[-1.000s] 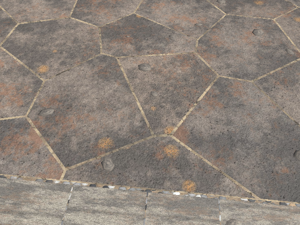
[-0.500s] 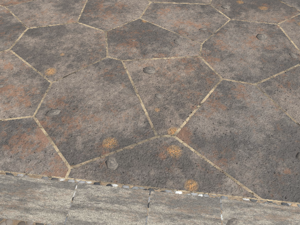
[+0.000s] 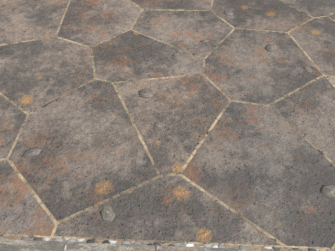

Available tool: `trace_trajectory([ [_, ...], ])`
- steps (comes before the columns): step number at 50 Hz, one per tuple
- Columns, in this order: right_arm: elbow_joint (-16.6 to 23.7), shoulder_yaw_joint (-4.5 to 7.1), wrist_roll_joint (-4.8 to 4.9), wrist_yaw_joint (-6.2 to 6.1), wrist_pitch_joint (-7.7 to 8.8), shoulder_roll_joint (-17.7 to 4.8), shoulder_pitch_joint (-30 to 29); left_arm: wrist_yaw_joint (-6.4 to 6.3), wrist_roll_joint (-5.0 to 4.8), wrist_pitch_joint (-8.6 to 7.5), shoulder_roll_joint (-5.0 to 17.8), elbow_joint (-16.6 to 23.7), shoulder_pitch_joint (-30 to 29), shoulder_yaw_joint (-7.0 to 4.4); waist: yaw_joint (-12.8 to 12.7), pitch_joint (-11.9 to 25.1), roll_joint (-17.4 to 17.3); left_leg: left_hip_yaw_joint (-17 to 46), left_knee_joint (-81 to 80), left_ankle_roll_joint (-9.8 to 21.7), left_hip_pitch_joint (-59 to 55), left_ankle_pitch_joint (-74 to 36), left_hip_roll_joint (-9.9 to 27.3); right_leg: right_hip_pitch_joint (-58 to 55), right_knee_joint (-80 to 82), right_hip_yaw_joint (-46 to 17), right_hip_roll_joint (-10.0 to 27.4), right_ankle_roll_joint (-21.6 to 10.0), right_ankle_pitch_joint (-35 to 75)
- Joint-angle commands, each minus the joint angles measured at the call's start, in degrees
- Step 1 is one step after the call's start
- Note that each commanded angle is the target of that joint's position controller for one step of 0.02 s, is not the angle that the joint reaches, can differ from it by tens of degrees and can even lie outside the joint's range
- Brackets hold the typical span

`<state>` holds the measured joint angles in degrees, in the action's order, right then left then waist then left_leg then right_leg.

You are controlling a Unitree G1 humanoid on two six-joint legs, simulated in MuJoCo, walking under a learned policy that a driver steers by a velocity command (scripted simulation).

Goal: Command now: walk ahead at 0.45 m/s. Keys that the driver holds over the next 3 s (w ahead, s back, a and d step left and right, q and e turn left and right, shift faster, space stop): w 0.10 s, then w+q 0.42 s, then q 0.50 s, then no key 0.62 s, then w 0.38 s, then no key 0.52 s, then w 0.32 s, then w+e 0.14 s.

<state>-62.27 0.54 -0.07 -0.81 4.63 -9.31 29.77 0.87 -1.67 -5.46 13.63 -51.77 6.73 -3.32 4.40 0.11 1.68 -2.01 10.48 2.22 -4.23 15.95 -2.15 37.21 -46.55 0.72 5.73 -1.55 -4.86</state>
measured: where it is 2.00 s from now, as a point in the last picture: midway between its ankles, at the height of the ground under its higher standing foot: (159, 248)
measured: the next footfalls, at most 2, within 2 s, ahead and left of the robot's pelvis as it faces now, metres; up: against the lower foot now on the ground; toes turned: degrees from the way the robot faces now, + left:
right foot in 0.16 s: +0.29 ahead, -0.15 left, +0.00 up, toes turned -2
left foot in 0.72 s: +0.54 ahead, +0.11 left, +0.00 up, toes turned +19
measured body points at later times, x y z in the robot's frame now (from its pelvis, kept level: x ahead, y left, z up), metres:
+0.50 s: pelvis +0.28 -0.07 +0.00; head +0.28 -0.06 +0.45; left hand +0.24 +0.20 -0.14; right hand +0.44 -0.31 -0.12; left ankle +0.39 +0.13 -0.66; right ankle +0.25 -0.15 -0.74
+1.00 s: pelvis +0.45 +0.01 -0.01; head +0.49 +0.05 +0.44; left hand +0.50 +0.33 -0.12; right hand +0.70 -0.19 -0.10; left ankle +0.51 +0.10 -0.74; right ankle +0.56 -0.15 -0.67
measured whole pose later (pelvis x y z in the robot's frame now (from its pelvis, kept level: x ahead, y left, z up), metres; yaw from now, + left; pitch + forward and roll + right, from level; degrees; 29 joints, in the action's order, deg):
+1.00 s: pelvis +0.45 +0.01 -0.01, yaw +26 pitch +3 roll -1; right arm -40.4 4.8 0.1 -0.2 1.0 -16.3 10.2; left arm -3.0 0.6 -1.2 16.8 -43.9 3.4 -3.6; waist 1.3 -3.5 1.0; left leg 3.8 25.0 6.0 23.5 4.2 -6.6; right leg 35.0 -59.2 -6.3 2.5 3.8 -21.4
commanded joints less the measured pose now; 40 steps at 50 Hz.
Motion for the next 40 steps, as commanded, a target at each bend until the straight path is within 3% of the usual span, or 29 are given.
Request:
trace_trajectory([
  [1, 2.31, 2.07, 0.57, -0.72, 0.42, -10.85, 2.08, 0.87, -0.15, -0.59, 0.66, 5.71, -9.20, 0.83, -0.28, -9.93, -6.85, 7.22, -6.48, 8.58, 8.29, -13.86, 14.51, 0.23, 8.77, 1.92, -1.79, 0.39, 4.61],
  [4, 2.21, 2.57, 1.23, -0.71, 0.28, -11.11, 2.06, 1.62, -0.25, -0.91, 2.29, 7.35, -11.54, 0.65, -1.49, -10.39, -6.62, 6.15, -4.23, 7.47, 3.31, -18.34, 16.67, -0.96, 13.35, 1.11, -2.24, -1.82, 4.11],
  [6, 2.71, 3.01, 0.85, -0.57, -0.12, -12.11, 0.94, 1.76, -0.16, -1.30, 4.82, 7.14, -7.90, -0.49, -4.68, -6.39, -7.84, 5.39, 2.92, 6.22, 0.91, -35.04, 17.04, -9.03, 14.51, 2.20, -4.74, -3.66, 1.64],
  [7, 3.05, 3.03, 0.42, -0.43, -0.53, -12.26, -0.05, 1.48, -0.28, -1.36, 6.86, 5.45, -0.89, -1.70, -8.74, -1.72, -8.64, 4.39, 11.73, 5.30, 1.85, -45.33, 15.72, -18.34, 14.21, 3.17, -6.81, -4.85, 0.43],
  [8, 3.93, 2.65, 0.05, -0.24, -0.79, -11.74, -1.42, 0.98, -0.53, -1.22, 9.54, 2.42, 9.96, -3.15, -14.00, 4.76, -8.45, 2.99, 24.66, 3.45, 8.24, -45.93, 12.83, -33.23, 14.13, 2.15, -6.43, -6.37, 0.19],
  [9, 6.00, 1.41, -1.06, 0.04, -0.62, -8.76, -0.79, 0.08, 0.41, -0.86, 15.49, 0.80, 19.83, -4.45, -15.78, 14.39, 1.12, 0.84, 45.25, 1.40, 22.26, -23.29, 7.72, -51.20, 15.00, -14.44, 7.66, -9.77, -5.48],
  [10, 5.49, -0.63, 1.24, 0.38, 0.60, 0.55, 7.47, 1.02, 2.09, -1.10, 16.29, -0.03, 21.32, -4.02, -10.51, 24.21, 16.51, 7.21, 62.55, -0.29, 37.71, 15.95, -1.64, -62.75, 27.56, -43.57, 19.60, -17.29, -19.39],
  [11, 5.96, 1.16, 3.17, 0.28, 1.74, -6.98, 1.73, 1.22, 1.68, -1.56, 10.20, 0.43, 17.00, -2.51, -11.12, 16.37, 9.66, 12.20, 68.77, 0.78, 42.13, 14.53, 1.31, -55.01, 32.11, -42.69, 17.36, -13.61, -21.53],
  [12, 7.86, 2.11, 3.90, 0.06, 2.03, -9.80, -3.84, 1.21, 1.21, -1.84, 7.37, 1.17, 11.22, -1.63, -9.62, 7.89, 6.16, 10.20, 68.52, 1.71, 44.28, 8.84, 4.25, -45.89, 32.29, -31.67, 16.08, -10.79, -17.08],
  [13, 8.15, 2.35, 3.35, -0.59, 1.83, -9.58, -6.24, 1.38, 1.27, -2.12, 5.93, 1.80, 6.22, -1.08, -7.46, 4.49, 0.57, 9.29, 66.05, 1.64, 40.93, 3.36, 7.37, -37.16, 33.44, -23.48, 14.14, -9.43, -8.94],
  [14, 7.88, 2.94, 2.47, -0.91, 1.22, -8.71, -6.40, 1.55, 1.68, -2.31, 4.67, 1.49, 4.00, -0.91, -5.66, 2.39, 0.46, 9.10, 62.87, 1.64, 37.68, 0.49, 9.14, -31.14, 34.86, -16.61, 11.73, -8.27, -4.49],
  [16, 7.18, 3.40, 2.57, -0.62, -0.61, -6.57, -3.66, 1.41, 2.38, -2.54, 2.76, -0.05, 3.87, -0.71, -3.31, 1.13, 3.16, 9.25, 59.65, 2.09, 32.98, -1.68, 10.73, -26.44, 37.55, -8.75, 8.67, -7.38, -1.71],
  [20, 10.32, 4.28, 2.08, -0.74, -2.50, -6.81, -9.87, 0.15, 2.42, -3.00, 5.18, -1.65, 5.54, -1.35, -2.96, -3.46, 1.74, 9.75, 55.22, 1.49, 40.82, -7.66, 11.22, -25.62, 40.80, -1.77, 8.80, -8.73, 2.18],
  [23, 12.44, 4.58, 1.78, 0.04, -2.00, -7.13, -15.04, -1.06, 2.77, -2.43, 6.24, -2.07, 7.67, -1.58, -3.95, -4.86, 0.59, 10.33, 47.19, 0.52, 46.46, -14.95, 10.39, -29.49, 41.30, 1.63, 8.91, -8.54, 4.41],
  [26, 14.44, 4.17, 1.45, 1.33, -1.44, -6.52, -20.54, -1.91, 2.55, -1.80, 7.51, -1.91, 9.30, -1.75, -5.62, -5.62, -0.25, 6.65, 38.28, 0.29, 46.97, -20.32, 9.68, -32.58, 41.27, 6.04, 8.65, -7.66, 7.08],
  [28, 16.76, 3.60, 0.79, 2.24, -1.22, -5.62, -25.35, -2.52, 2.35, -0.97, 8.15, -1.81, 10.03, -1.78, -6.81, -7.35, -0.96, 2.80, 32.42, 0.35, 46.18, -21.43, 8.86, -33.78, 38.65, 9.62, 8.48, -6.93, 16.80],
  [30, 18.93, 3.27, 0.44, 3.22, -1.19, -5.03, -28.25, -3.05, 1.86, 0.22, 9.03, -1.84, 11.38, -1.91, -7.67, -6.85, -0.34, -1.04, 28.95, 0.47, 44.20, -19.89, 7.40, -35.94, 34.08, 12.01, 8.76, -6.39, 25.64],
  [32, 20.46, 3.76, 0.61, 3.99, -1.46, -6.25, -27.37, -3.44, 1.17, 1.36, 10.55, -1.28, 11.23, -2.29, -6.58, -4.28, 1.74, -3.45, 27.18, 1.50, 40.36, -15.34, 4.88, -38.78, 28.51, 12.85, 9.38, -5.73, 36.06],
  [34, 20.22, 5.13, 0.87, 4.38, -1.58, -9.38, -20.77, -3.90, 0.28, 2.25, 12.13, 0.08, 8.83, -2.86, -2.61, 0.30, 4.00, -5.43, 25.87, 3.59, 32.20, -9.91, 0.96, -40.08, 18.16, 12.97, 9.32, -4.26, 47.37],
  [35, 19.09, 6.46, 1.04, 4.20, -1.43, -12.27, -14.42, -3.83, -0.03, 2.54, 12.43, 0.93, 7.10, -2.94, 0.92, 3.89, 3.50, -5.10, 21.45, 5.28, 24.04, -12.41, -0.81, -38.66, 8.93, 12.93, 8.10, -2.78, 45.15],
  [36, 18.03, 8.02, 0.69, 3.00, -1.32, -15.86, -8.83, -3.41, -0.02, 2.27, 11.78, 1.69, 6.79, -2.66, 4.16, 7.25, -0.47, -1.31, 14.81, 7.49, 12.98, -24.47, -0.28, -32.40, -5.37, 13.33, 4.61, 0.64, 32.07],
  [37, 18.23, 8.64, 0.01, 1.69, -1.60, -21.71, -9.73, -2.62, 3.71, 1.52, 3.30, 3.72, 11.16, -0.28, -2.31, 11.98, -15.37, 15.99, 22.72, 12.51, -3.86, -55.72, 13.53, -13.35, -24.02, 11.49, -2.47, 3.59, -26.39],
  [38, 21.61, 8.36, -1.62, 2.17, -1.12, -22.89, -10.64, -1.73, 2.44, 0.29, 4.20, 4.74, 16.78, 0.21, -4.01, 25.49, -14.88, 42.35, 18.60, 26.24, -14.98, -54.29, 25.56, -1.95, -39.97, -1.54, -10.10, 5.17, -39.36],
  [39, 22.80, 7.58, -1.25, 2.62, -1.34, -19.06, -11.26, -1.33, 0.67, -0.22, 8.70, 5.39, 10.24, -0.93, -0.01, 25.16, -5.27, 37.61, 14.06, 23.35, -11.50, -46.54, 22.71, 0.09, -40.34, -7.52, -7.15, 3.82, -33.34],
  [40, 23.36, 6.84, 0.05, 2.56, -1.32, -16.41, -15.62, -1.60, 0.03, -0.03, 8.69, 7.34, 5.80, -0.94, -1.36, 17.10, -2.81, 30.67, 12.27, 19.87, -4.22, -37.72, 19.72, 2.57, -35.92, -6.47, -5.30, 2.99, -27.08],
])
